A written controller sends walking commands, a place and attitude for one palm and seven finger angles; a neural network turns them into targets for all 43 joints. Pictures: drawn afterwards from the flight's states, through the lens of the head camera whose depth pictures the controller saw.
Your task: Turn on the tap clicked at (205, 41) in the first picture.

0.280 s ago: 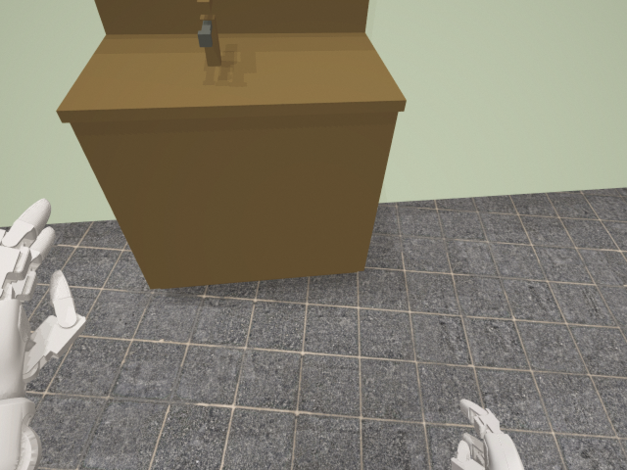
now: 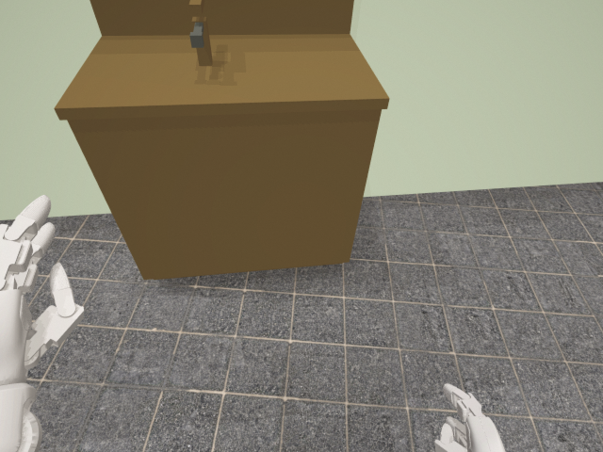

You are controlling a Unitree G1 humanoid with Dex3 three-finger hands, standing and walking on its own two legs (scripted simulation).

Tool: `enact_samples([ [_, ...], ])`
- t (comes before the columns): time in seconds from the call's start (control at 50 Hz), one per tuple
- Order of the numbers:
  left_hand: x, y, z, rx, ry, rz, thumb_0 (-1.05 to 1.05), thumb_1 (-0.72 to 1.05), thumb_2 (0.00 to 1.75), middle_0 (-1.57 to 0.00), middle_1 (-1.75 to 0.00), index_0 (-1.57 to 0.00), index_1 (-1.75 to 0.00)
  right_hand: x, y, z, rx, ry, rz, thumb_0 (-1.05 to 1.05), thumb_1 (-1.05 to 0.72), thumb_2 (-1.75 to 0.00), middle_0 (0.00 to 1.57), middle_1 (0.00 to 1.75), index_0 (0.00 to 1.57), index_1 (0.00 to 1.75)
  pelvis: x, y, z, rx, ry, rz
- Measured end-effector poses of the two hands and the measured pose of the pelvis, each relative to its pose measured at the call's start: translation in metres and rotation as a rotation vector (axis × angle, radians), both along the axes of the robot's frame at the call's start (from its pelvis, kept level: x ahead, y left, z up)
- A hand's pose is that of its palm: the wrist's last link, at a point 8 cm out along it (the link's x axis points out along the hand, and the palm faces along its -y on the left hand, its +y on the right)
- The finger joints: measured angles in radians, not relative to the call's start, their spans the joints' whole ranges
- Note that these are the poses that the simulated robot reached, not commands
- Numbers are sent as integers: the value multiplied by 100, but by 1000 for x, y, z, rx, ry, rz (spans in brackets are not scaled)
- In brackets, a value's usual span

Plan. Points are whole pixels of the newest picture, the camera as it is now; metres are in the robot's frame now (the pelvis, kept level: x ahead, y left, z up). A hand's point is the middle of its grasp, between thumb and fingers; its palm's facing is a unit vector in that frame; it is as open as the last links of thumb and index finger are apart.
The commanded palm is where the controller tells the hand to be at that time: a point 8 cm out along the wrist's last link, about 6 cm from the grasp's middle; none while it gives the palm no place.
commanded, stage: look at it before walking up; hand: left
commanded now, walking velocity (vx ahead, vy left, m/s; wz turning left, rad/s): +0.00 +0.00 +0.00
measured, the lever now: (197, 39) +0.96 +0.33 +0.14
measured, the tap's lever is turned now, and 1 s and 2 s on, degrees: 0 0 0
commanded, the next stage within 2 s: walk to a spot facing it in 0.12 s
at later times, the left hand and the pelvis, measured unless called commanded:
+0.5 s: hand (47, 323) +0.20 +0.27 +0.15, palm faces +0.45 -0.81 -0.37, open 7.4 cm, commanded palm +0.14 +0.30 +0.18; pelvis +0.00 +0.01 -0.01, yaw +4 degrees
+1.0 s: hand (26, 310) +0.20 +0.29 +0.16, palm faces +0.62 -0.63 -0.47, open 7.4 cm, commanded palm +0.13 +0.31 +0.18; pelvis +0.08 -0.01 -0.01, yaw +20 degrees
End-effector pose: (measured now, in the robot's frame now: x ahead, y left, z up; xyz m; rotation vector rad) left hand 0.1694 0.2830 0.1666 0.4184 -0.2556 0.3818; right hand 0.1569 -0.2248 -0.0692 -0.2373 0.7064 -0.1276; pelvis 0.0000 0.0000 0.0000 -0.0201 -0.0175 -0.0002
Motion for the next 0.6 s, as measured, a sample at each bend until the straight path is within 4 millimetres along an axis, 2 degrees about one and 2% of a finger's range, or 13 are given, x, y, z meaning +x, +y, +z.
enact_samples([
  [0.4,-9,9,-3,10,3,16,1,89,90,-21,-31,-21,-30,-10,5,-8,-2,34,10,1,-90,-90,20,30,20,30,-6,5,-4,-6,10,41],
  [0.5,-17,20,0,37,-18,46,1,89,90,-22,-31,-21,-30,-7,8,-15,-27,58,17,1,-90,-90,20,30,20,30,-2,12,-11,-11,21,74],
  [0.6,-21,40,2,71,-93,93,1,89,90,-22,-31,-21,-30,5,20,-28,-48,76,49,1,-90,-90,20,30,20,30,9,22,-24,-4,13,112],
])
